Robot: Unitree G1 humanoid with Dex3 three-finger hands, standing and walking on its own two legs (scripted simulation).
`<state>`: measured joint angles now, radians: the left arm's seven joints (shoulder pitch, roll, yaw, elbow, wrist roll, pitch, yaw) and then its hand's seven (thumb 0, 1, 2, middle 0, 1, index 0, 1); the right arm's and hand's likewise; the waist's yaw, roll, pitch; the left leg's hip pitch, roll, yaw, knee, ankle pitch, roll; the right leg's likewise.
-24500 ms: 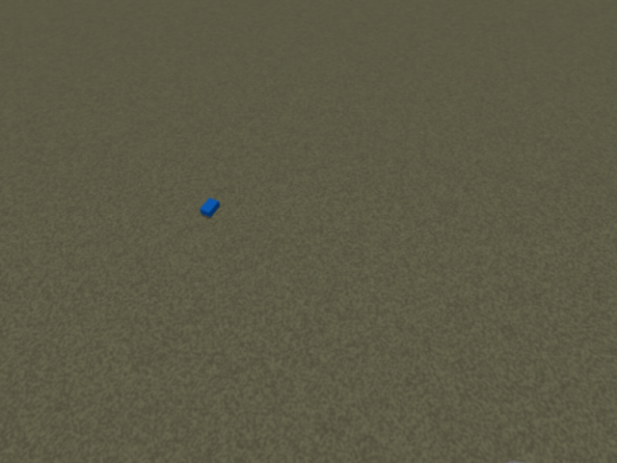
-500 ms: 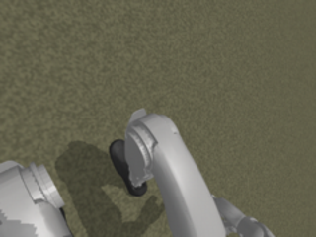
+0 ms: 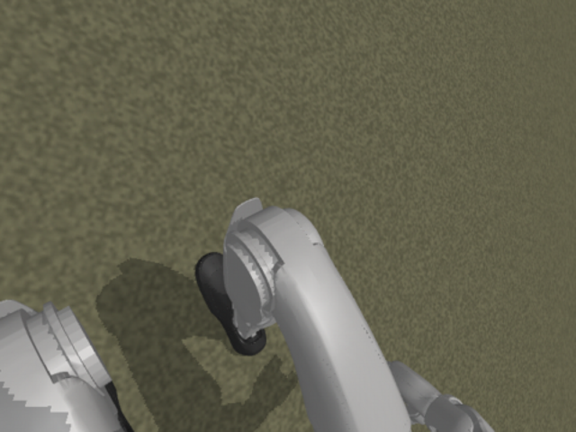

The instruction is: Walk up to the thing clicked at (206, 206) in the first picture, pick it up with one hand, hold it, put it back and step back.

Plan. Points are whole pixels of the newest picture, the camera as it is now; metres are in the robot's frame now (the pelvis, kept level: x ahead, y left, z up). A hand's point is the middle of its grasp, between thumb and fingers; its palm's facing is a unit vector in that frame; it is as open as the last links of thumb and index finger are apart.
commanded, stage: close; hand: left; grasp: from above
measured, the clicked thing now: out of the picture +0.48 +0.32 -0.30
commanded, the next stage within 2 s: settle in 0.50 s
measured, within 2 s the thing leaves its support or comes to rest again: leaves its support in 0.96 s
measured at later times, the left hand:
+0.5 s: hand out of the picture +0.47 +0.32 -0.26, palm faces -0.45 -0.11 -0.89, open 7.8 cm
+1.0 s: hand out of the picture +0.47 +0.33 -0.25, palm faces -0.42 -0.11 -0.90, open 7.8 cm
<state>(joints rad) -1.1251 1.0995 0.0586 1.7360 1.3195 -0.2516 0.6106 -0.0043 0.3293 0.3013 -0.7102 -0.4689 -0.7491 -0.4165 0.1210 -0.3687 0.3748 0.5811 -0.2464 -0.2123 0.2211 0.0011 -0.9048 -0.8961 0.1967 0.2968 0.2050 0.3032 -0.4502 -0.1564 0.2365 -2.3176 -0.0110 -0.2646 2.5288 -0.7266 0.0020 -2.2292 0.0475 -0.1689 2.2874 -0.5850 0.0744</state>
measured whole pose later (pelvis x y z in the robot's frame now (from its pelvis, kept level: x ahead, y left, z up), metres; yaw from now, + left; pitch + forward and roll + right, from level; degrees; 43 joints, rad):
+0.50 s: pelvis +0.00 +0.00 +0.00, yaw +0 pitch +28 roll -17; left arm -1.13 1.11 0.06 1.71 1.33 -0.27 0.59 -0.01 0.41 0.10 -0.86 -0.28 -0.87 -0.23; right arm 0.12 -0.38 0.38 0.56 -0.25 -0.18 0.19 0.00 -0.90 -0.90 0.20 0.30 0.21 0.30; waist -0.45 -0.16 0.24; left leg -2.32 -0.01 -0.27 2.53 -0.72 0.01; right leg -2.23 0.05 -0.17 2.28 -0.58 0.07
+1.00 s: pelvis +0.00 +0.00 +0.00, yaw +0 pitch +30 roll -16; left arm -1.04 1.07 0.16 1.54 1.33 -0.23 0.51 -0.01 0.38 0.02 -0.95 -0.16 -0.98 -0.11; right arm 0.18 -0.39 0.30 0.55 -0.23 -0.16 0.20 0.00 -0.92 -0.90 0.20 0.30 0.21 0.30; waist -0.41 -0.12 0.21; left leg -2.34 -0.02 -0.26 2.52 -0.73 0.00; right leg -2.25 0.03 -0.17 2.28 -0.59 0.05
